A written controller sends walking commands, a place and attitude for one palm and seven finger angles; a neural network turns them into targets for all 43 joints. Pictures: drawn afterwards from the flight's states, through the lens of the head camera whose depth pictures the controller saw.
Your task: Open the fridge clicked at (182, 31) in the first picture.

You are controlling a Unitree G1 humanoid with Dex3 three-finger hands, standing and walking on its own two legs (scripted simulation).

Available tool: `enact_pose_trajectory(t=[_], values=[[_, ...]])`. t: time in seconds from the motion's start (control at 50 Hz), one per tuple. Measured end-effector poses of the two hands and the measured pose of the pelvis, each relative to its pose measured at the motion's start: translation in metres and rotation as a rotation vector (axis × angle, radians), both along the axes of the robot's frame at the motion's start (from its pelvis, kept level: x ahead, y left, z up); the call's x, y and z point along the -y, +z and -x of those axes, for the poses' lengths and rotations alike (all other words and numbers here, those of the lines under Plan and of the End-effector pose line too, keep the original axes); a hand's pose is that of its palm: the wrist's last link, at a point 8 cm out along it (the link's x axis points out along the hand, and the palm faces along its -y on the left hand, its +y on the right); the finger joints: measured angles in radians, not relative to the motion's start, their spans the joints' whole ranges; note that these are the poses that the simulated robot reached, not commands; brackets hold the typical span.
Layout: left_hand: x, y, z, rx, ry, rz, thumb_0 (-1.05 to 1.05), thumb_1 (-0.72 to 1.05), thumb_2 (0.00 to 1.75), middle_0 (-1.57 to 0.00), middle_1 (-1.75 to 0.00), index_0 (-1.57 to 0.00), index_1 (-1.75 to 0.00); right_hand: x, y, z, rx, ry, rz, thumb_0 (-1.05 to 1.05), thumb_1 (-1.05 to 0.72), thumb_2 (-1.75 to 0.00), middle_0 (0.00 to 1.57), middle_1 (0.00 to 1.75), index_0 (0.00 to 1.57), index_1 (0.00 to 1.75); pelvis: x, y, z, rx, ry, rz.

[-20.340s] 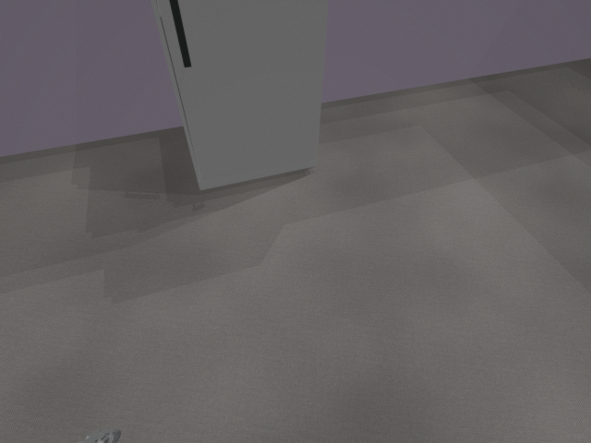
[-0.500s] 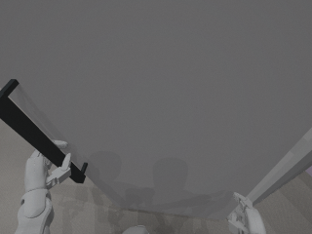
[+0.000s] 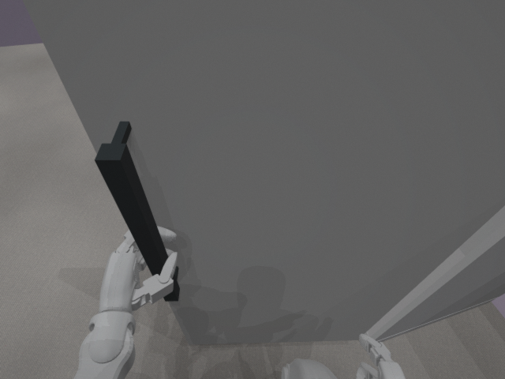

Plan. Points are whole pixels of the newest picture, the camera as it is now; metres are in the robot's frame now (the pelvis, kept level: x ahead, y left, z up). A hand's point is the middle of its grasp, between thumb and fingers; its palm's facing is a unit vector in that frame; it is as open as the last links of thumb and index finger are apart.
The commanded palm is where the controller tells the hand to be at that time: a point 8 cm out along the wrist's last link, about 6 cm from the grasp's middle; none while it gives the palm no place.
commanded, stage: walk backward, drawing the door open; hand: left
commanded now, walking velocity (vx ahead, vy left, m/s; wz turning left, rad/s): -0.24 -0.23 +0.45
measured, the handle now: (154, 233) +0.31 +0.15 +0.08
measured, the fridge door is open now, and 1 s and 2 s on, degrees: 75 80 77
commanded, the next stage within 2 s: stop walking and hold the door back in 0.04 s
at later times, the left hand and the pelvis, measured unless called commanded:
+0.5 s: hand (172, 332) +0.18 +0.11 +0.04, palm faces +0.27 -0.94 -0.22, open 5.8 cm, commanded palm +0.17 +0.17 +0.04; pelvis -0.11 -0.09 +0.01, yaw +10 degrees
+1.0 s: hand (169, 303) +0.22 +0.12 +0.04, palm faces +0.24 -0.95 -0.20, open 5.8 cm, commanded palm +0.19 +0.18 +0.04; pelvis -0.16 -0.10 +0.00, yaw +12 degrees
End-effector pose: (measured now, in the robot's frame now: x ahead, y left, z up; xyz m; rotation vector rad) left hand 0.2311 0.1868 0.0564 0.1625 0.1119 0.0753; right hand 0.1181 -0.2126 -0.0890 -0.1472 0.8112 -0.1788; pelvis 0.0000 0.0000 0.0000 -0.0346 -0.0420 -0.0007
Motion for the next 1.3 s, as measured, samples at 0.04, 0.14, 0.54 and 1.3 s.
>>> enact_pose_trajectory(t=[0.04,0.14,0.54,1.3], values=[[0.003,0.001,0.017,-0.016,0.017,0.014,0.01,0.65,0.73,-0.33,-1.34,-0.41,-1.40,-0.012,-0.002,0.003,0.003,0.051,-0.040,0.01,-0.90,-0.90,0.20,0.30,0.20,0.30,0.004,0.002,0.010,-0.003,0.017,0.012],[0.014,0.001,0.058,-0.021,0.072,0.011,0.01,0.65,0.74,-0.33,-1.34,-0.40,-1.40,-0.015,-0.015,0.004,0.018,0.152,-0.095,0.01,-0.90,-0.90,0.21,0.30,0.21,0.30,0.027,-0.005,0.034,-0.031,0.058,-0.007],[0.028,-0.001,0.080,-0.099,0.234,-0.034,-0.03,0.59,0.83,-0.44,-1.40,-0.46,-1.40,0.107,0.006,0.040,0.009,0.218,0.112,0.01,-0.91,-0.90,0.20,0.30,0.20,0.29,0.088,0.009,0.124,-0.076,0.175,-0.114],[0.014,-0.003,0.030,-0.074,0.128,0.047,0.01,0.65,0.82,-0.44,-1.40,-0.45,-1.40,0.094,-0.016,0.106,-0.126,0.141,0.119,0.01,-0.91,-0.90,0.20,0.30,0.20,0.29,0.066,-0.003,0.139,-0.037,0.180,-0.045]])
